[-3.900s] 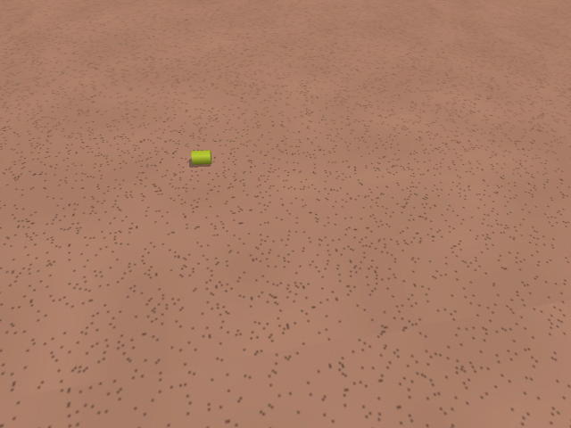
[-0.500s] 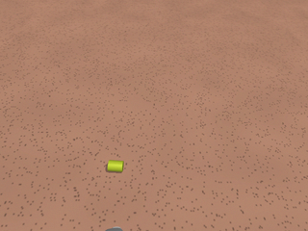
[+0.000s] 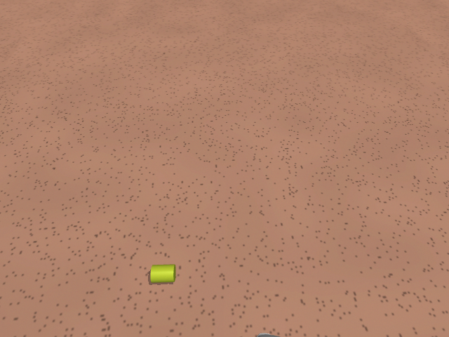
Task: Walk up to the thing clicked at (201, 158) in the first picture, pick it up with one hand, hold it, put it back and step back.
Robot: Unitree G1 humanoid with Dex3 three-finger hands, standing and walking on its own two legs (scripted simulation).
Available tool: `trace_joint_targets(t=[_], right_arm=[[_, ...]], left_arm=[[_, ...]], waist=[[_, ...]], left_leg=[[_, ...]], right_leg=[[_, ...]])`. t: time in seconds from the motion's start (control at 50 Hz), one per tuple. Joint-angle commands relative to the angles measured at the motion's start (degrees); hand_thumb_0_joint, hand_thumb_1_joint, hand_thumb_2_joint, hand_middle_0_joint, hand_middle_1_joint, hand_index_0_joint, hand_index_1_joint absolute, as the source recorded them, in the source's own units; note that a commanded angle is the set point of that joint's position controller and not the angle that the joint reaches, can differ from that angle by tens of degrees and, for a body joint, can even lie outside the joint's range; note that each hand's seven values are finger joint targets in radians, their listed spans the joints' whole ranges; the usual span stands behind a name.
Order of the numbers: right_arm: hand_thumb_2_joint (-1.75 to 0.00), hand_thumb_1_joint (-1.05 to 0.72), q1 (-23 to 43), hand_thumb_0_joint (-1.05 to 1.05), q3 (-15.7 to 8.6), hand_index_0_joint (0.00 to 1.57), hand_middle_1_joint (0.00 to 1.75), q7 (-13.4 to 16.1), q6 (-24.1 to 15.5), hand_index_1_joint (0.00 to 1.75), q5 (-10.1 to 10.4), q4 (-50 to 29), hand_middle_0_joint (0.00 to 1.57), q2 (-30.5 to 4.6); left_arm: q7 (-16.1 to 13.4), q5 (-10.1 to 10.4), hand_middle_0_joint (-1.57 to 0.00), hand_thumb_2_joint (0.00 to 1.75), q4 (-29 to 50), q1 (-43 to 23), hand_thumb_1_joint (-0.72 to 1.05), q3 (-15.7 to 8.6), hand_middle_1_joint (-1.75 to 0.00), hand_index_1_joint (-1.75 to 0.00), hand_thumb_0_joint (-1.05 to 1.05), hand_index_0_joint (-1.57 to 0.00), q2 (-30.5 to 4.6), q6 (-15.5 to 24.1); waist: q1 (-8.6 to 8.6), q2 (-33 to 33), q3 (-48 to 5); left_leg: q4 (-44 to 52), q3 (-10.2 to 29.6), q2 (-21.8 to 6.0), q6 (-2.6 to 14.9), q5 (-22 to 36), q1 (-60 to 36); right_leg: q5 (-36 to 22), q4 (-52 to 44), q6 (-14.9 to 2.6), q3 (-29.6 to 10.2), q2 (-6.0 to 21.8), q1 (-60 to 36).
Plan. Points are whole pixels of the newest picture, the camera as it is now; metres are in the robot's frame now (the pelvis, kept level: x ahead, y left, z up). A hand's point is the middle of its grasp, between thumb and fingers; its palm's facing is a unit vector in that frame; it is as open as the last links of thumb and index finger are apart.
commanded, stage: walk up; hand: left
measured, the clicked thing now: (163, 273) +0.49 +0.23 -0.73
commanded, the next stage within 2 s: stand in 1.88 s
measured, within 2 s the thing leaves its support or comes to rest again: neither
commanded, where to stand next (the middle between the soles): +0.13 +0.00 m, yaw +0 degrees
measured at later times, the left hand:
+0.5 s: hand out of the picture +0.13 +0.26 -0.16, palm faces +0.01 -0.95 -0.31, open 7.4 cm
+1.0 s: hand out of the picture +0.11 +0.27 -0.13, palm faces +0.03 -0.93 -0.36, open 7.4 cm
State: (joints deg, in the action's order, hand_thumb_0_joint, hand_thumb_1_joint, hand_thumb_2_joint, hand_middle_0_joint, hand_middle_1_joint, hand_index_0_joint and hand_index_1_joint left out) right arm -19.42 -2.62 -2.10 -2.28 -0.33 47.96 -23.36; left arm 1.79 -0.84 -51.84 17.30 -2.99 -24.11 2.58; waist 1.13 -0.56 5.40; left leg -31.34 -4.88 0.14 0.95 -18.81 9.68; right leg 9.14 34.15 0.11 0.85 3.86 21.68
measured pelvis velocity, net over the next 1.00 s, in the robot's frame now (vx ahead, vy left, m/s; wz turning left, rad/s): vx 0.07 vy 0.01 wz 0.02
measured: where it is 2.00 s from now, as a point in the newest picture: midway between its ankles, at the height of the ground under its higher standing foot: outside the picture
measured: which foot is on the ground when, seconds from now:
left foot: down 0.00-0.04, up 0.06-0.36, down 0.38-1.00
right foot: up 0.00-0.00, down 0.02-1.00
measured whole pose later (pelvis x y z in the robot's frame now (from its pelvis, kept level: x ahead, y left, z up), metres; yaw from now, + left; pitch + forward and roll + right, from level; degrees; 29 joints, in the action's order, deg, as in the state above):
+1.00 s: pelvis +0.07 +0.01 +0.02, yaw +1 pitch -3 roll +0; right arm -2.4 -0.2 -1.0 -1.1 0.2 64.1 -20.2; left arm 0.7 0.1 -66.7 7.2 0.0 -20.4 1.1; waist -1.5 1.8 3.4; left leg -20.8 -0.9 -0.9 -0.3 -9.4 8.6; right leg 9.3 20.1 0.9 2.6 1.8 8.0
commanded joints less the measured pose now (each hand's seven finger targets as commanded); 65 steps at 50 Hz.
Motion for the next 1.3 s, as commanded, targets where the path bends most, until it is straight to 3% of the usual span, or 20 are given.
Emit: trace_joint_targets(t=[0.0, 0.02, 0.04, 0.06, 0.12, 0.2, 0.28, 0.34, 0.36, 0.38, 0.4, 0.42, 0.46, 0.48, 0.52, 0.6, 0.64, 0.8, 1.1, 1.28], right_arm=[[-0.9, -0.9, -1.1, 0.0, -0.8, 0.2, 0.3, 1.4, -0.6, 0.3, 1.3, -5.0, 0.2, -6.0], [-0.9, -0.9, -4.3, 0.0, -0.5, 0.2, 0.3, 1.3, -0.2, 0.3, 0.7, -4.4, 0.2, -5.2], [-0.9, -0.9, -3.1, 0.0, -2.2, 0.2, 0.3, 2.1, 0.4, 0.3, 0.2, -3.2, 0.2, -10.9], [-0.9, -0.9, -1.0, 0.0, -2.7, 0.2, 0.3, 2.4, 0.4, 0.3, -0.1, -2.4, 0.2, -12.4], [-0.9, -0.9, -0.6, 0.0, -2.4, 0.2, 0.3, 1.9, 0.8, 0.3, 0.6, 0.2, 0.2, -10.8], [-0.9, -0.9, -0.1, 0.0, -1.8, 0.2, 0.3, 1.7, 0.9, 0.3, -0.1, 1.9, 0.2, -9.0], [-0.9, -0.9, 2.7, 0.0, -1.8, 0.2, 0.3, 2.1, 0.6, 0.3, -0.3, 3.9, 0.2, -8.2], [-0.9, -0.9, 1.7, 0.0, -2.2, 0.2, 0.3, 2.4, 0.1, 0.3, -0.7, 6.3, 0.2, -8.5], [-0.9, -0.9, 1.8, 0.0, -2.3, 0.2, 0.3, 2.7, -0.2, 0.3, -0.9, 6.6, 0.2, -9.3], [-0.9, -0.9, 4.3, 0.0, -2.6, 0.2, 0.3, 2.8, -0.5, 0.3, -1.3, 6.2, 0.2, -11.7], [-0.9, -0.9, 8.7, 0.0, -2.2, 0.2, 0.3, 2.8, -1.0, 0.3, -1.2, 4.9, 0.2, -13.3], [-0.9, -0.9, 12.1, 0.0, -2.1, 0.2, 0.3, 2.5, -0.8, 0.3, -0.4, 4.9, 0.2, -14.8], [-0.9, -0.9, 14.5, 0.0, -1.0, 0.2, 0.3, 2.3, -0.4, 0.3, -0.5, 5.6, 0.2, -12.4], [-0.9, -0.9, 14.2, 0.0, -0.4, 0.2, 0.3, 2.3, -0.5, 0.3, -0.5, 6.1, 0.2, -11.0], [-0.9, -0.9, 13.9, 0.0, 0.0, 0.2, 0.3, 2.1, -0.9, 0.3, 0.0, 7.1, 0.2, -10.4], [-0.9, -0.9, 15.2, 0.0, 0.2, 0.2, 0.3, 2.0, 0.0, 0.3, 0.1, 8.4, 0.2, -10.4], [-0.9, -0.9, 16.2, 0.0, 0.1, 0.2, 0.3, 2.1, 0.0, 0.3, 0.0, 9.1, 0.2, -10.6], [-0.9, -0.9, 17.1, 0.0, 0.3, 0.2, 0.3, 2.2, -0.3, 0.3, 0.7, 11.6, 0.2, -9.2], [-0.9, -0.9, 19.2, 0.0, 0.2, 0.2, 0.3, 2.2, 0.6, 0.3, 0.2, 15.1, 0.2, -8.5], [-0.9, -0.9, 18.3, 0.0, 0.4, 0.2, 0.3, 2.4, 0.2, 0.3, -0.1, 15.8, 0.2, -8.6]], left_arm=[[-2.3, -0.7, -0.2, 0.9, 2.4, 6.3, 0.9, -3.7, -0.3, -0.3, 0.0, -0.2, -13.9, 3.0], [-2.2, -0.3, -0.2, 0.9, 4.0, 4.6, 0.9, -4.0, -0.3, -0.3, 0.0, -0.2, -15.7, 2.9], [-2.1, 0.1, -0.2, 0.9, 4.2, 2.7, 0.9, -4.4, -0.3, -0.3, 0.0, -0.2, -17.5, 2.3], [-2.1, 0.3, -0.2, 0.9, 4.3, 3.0, 0.9, -4.3, -0.3, -0.3, 0.0, -0.2, -17.0, 1.9], [-2.4, 0.6, -0.2, 0.9, 4.4, 0.6, 0.9, -2.7, -0.3, -0.3, 0.0, -0.2, -13.0, 1.7], [-2.3, -0.1, -0.2, 0.9, 5.2, -2.2, 0.9, -2.2, -0.3, -0.3, 0.0, -0.2, -11.7, 1.3], [-2.2, -0.1, -0.2, 0.9, 5.0, -5.1, 0.9, -2.1, -0.3, -0.3, 0.0, -0.2, -11.5, 0.1], [-1.8, 0.7, -0.2, 0.9, 5.0, -9.0, 0.9, -1.4, -0.3, -0.3, 0.0, -0.2, -10.3, -1.1], [-1.8, 1.0, -0.2, 0.9, 4.6, -9.1, 0.9, -0.6, -0.3, -0.3, 0.0, -0.2, -8.8, -1.4], [-1.7, 1.4, -0.2, 0.9, 4.0, -8.7, 0.9, 0.0, -0.3, -0.3, 0.0, -0.2, -6.8, -1.5], [-1.6, 1.8, -0.2, 0.9, 3.1, -6.8, 0.9, 0.4, -0.3, -0.3, 0.0, -0.2, -5.9, -1.8], [-1.8, 1.9, -0.2, 0.9, 0.5, -6.1, 0.9, -0.4, -0.3, -0.3, 0.0, -0.2, -8.3, -2.2], [-1.6, 1.2, -0.2, 0.9, -1.8, -6.0, 0.9, -0.5, -0.3, -0.3, 0.0, -0.2, -8.7, -1.8], [-1.5, 1.3, -0.2, 0.9, -2.3, -6.6, 0.9, -0.3, -0.3, -0.3, 0.0, -0.2, -8.6, -1.4], [-1.5, 1.3, -0.2, 0.9, -3.8, -7.0, 0.9, -0.1, -0.3, -0.3, 0.0, -0.2, -8.8, -0.9], [-1.4, 1.1, -0.2, 0.9, -6.1, -9.1, 0.9, 0.7, -0.3, -0.3, 0.0, -0.2, -8.7, -1.0], [-1.2, 1.2, -0.2, 0.9, -7.4, -9.6, 0.9, 0.8, -0.3, -0.3, 0.0, -0.2, -8.3, -1.1], [-1.5, 1.0, -0.2, 0.9, -10.6, -11.6, 0.9, 1.1, -0.3, -0.3, 0.0, -0.2, -8.4, -0.1], [-2.1, 0.5, -0.2, 0.9, -11.8, -14.0, 0.9, 0.6, -0.3, -0.3, 0.0, -0.2, -8.1, -0.4], [-2.0, 0.4, -0.2, 0.9, -11.5, -15.0, 0.9, 0.1, -0.3, -0.3, 0.0, -0.2, -7.7, -0.7]], waist=[[-3.3, -11.9, -13.0], [-2.03, -14.6, -11.4], [-3.26, -11.5, -8.5], [-3.72, -10.2, -6.7], [-2.42, -8.9, -4.5], [-2.13, -9.9, -5.0], [-2.33, -11.5, -4.6], [0.02, -6.9, -4.7], [0.45, -4.1, -4.9], [-0.62, 2.7, -4.0], [-2.82, 7.3, -3.5], [-3.4, 9.8, -1.4], [-4.0, 8.4, -0.1], [-3.84, 8.6, -1.0], [-3.4, 9.9, -5.0], [-2.48, 8.0, -4.6], [-2.59, 7.3, -3.1], [-1.39, -0.9, -8.0], [-1.28, -0.8, -6.5], [-1.37, 1.6, -7.7]], left_leg=[[-17.1, 3.3, -4.1, 3.49, 6.7, 8.7], [-21.6, 3.9, 1.4, 1.56, -12.9, 17.2], [-25.8, 5.0, 0.2, 1.81, -16.1, 19.9], [-26.9, 6.5, -1.2, 1.75, -16.9, 21.2], [-24.8, 8.1, -1.6, 0.68, -8.2, 20.0], [-17.1, 5.4, -1.3, -1.0, -3.8, 14.2], [-8.1, 3.7, -1.5, -1.45, -0.1, 7.6], [0.7, 3.4, -1.0, -0.11, 7.4, -2.4], [4.2, 6.4, -2.8, 0.41, 8.5, -4.2], [9.1, 15.1, -8.6, 1.91, 4.5, -2.1], [15.7, 24.6, -14.4, 4.36, -5.1, 4.0], [17.4, 25.3, -16.8, 7.54, -11.7, 14.0], [16.3, 19.5, -13.2, 5.32, -10.9, 16.6], [15.1, 16.5, -10.7, 3.31, -6.3, 13.8], [11.7, 14.1, -9.2, 1.9, 4.0, 8.0], [15.9, 14.4, -9.0, 1.61, -7.5, 8.1], [16.6, 14.4, -8.8, 1.18, -7.9, 7.6], [11.6, 10.4, -7.5, 0.94, 16.0, -3.8], [14.9, 9.4, -7.1, 0.11, 13.7, -4.0], [16.2, 9.4, -7.6, -0.05, 15.1, -2.2]], right_leg=[[-8.5, -13.6, -4.66, -14.2, 8.7, -20.9], [-1.9, -15.6, -9.01, -27.8, 16.8, -22.8], [2.4, -15.8, -15.14, -32.1, 19.7, -20.9], [2.9, -16.0, -16.55, -31.6, 19.6, -18.6], [0.7, -16.3, -10.45, -16.4, 10.9, -15.4], [-3.5, -15.4, -10.85, -9.4, 7.9, -10.2], [-1.8, -13.3, -10.52, -8.1, 8.5, -5.3], [7.7, -10.0, -8.14, -8.0, 8.7, 2.8], [9.6, -8.6, -6.23, -7.9, 7.9, 4.6], [13.6, -6.3, -3.93, -5.7, 4.2, 5.6], [15.9, -2.0, -2.02, -3.0, -0.3, 2.3], [16.1, 2.2, -1.88, -1.5, -1.5, -6.9], [13.2, -2.7, -2.24, -2.6, -0.8, -11.3], [9.2, -6.2, -2.37, -2.8, -0.4, -11.2], [2.7, -8.7, -2.2, -3.7, 0.4, -12.6], [7.7, -11.8, -1.76, -4.0, 1.0, -12.4], [7.3, -13.0, -1.43, -3.8, 0.9, -11.6], [-6.3, -17.1, -1.07, -5.3, 3.8, -12.1], [-2.7, -20.2, -0.79, -4.9, 4.2, -13.3], [-5.4, -19.3, -0.82, -4.3, 3.9, -17.2]])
